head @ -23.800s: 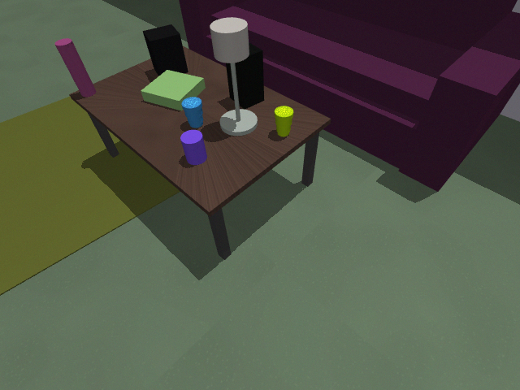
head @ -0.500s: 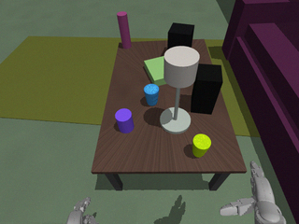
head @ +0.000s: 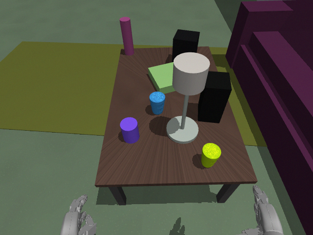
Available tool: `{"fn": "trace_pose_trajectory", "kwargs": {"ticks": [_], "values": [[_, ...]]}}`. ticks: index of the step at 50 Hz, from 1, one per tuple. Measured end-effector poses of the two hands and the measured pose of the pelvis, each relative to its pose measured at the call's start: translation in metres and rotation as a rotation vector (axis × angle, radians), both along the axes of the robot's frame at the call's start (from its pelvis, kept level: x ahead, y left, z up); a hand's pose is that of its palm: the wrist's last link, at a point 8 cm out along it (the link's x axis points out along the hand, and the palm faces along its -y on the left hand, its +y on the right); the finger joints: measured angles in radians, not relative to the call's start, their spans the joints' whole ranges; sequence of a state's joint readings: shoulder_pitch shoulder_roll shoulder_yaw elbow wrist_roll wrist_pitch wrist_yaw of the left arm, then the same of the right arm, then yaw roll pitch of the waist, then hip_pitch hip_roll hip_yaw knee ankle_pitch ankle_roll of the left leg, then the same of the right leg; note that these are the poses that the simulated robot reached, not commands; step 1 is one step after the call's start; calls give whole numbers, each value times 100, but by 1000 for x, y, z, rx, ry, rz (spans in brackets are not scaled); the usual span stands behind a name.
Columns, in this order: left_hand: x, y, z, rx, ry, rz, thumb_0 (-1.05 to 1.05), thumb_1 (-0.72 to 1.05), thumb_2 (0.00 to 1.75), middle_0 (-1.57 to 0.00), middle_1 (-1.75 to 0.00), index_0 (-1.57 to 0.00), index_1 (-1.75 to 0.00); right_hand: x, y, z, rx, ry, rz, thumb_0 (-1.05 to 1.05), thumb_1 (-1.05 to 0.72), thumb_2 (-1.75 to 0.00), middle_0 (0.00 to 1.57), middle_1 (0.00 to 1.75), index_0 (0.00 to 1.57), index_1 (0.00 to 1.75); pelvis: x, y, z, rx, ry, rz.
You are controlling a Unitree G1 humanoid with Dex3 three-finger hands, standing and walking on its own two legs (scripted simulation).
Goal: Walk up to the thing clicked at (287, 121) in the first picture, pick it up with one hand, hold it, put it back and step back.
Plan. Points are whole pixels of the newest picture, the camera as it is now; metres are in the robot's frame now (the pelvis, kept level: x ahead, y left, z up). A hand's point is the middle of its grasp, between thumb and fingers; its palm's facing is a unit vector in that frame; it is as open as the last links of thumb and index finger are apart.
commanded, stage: home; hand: right
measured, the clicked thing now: (209, 157) +0.46 -0.19 -0.27
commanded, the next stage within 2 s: stand in 1.66 s
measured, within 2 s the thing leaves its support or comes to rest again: neither
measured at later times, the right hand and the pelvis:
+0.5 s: hand out of the picture +0.06 -0.27 -0.11, palm faces +0.01 +0.92 -0.39, open 17.6 cm; pelvis -0.01 -0.02 +0.03, yaw +0 degrees
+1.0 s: hand out of the picture +0.02 -0.26 -0.11, palm faces -0.01 +0.93 -0.36, open 17.4 cm; pelvis -0.02 -0.01 +0.04, yaw +0 degrees
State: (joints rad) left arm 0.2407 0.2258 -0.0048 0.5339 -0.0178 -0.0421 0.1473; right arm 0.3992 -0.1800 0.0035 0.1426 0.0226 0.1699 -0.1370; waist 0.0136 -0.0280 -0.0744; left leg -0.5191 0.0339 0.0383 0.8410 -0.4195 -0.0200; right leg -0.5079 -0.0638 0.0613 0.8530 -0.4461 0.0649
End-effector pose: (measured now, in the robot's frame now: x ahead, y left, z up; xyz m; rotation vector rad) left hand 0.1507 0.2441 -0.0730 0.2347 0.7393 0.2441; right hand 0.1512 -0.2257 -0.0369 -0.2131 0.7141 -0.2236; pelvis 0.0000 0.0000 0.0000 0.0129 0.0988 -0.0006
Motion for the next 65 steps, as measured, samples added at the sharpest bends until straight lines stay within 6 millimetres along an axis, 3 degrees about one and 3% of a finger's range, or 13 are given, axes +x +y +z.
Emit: {"fn": "trace_pose_trajectory", "kwargs": {"ticks": [4, 7, 13, 19, 29, 38, 50, 65], "values": [[-15, 2, -8, 23, 69, -43, 1, 90, 90, -20, -30, -20, -30, -4, -3, -10, -32, 35, 71, -1, 54, -5, 6, 6, 6, 5, -4, -2, 1, -2, -29, 5], [-30, 7, -16, 30, 189, -94, 1, 90, 90, -20, -30, -20, -30, -12, -19, -24, -62, 119, 127, -1, 55, -4, 6, 5, 6, 5, -5, -2, 6, -8, -57, -1], [-59, 21, -13, 24, 295, -68, 1, 90, 90, -20, -30, -20, -30, -42, -58, -34, -81, 246, 76, -1, 55, -4, 6, 5, 6, 5, -3, -7, 16, -14, -94, -2], [-74, 27, -10, 25, 357, -38, 1, 90, 90, -20, -30, -20, -30, -72, -79, -33, -100, 348, 19, -1, 56, -4, 6, 5, 6, 5, -3, -13, 26, -15, -124, -4], [-83, 20, -12, -6, 410, -45, 1, 90, 90, -20, -30, -20, -30, -111, -84, -32, -85, 463, -33, -1, 55, -4, 6, 5, 6, 5, -9, -16, 38, -20, -161, -6], [-96, 23, -13, -15, 454, -42, 1, 90, 90, -20, -30, -20, -30, -132, -81, -34, -71, 527, -48, -1, 54, -5, 6, 5, 6, 5, -16, -14, 41, -21, -172, -7], [-117, 38, -12, 3, 528, -12, 1, 90, 90, -20, -30, -20, -30, -136, -78, -36, -64, 570, -45, -1, 53, -5, 6, 6, 6, 5, -17, -10, 44, -19, -169, -6], [-108, 41, -11, 0, 531, -12, 1, 90, 90, -20, -30, -20, -30, -110, -74, -34, -62, 542, -32, -1, 53, -5, 6, 6, 6, 5, -10, -6, 45, -15, -160, -4]]}}
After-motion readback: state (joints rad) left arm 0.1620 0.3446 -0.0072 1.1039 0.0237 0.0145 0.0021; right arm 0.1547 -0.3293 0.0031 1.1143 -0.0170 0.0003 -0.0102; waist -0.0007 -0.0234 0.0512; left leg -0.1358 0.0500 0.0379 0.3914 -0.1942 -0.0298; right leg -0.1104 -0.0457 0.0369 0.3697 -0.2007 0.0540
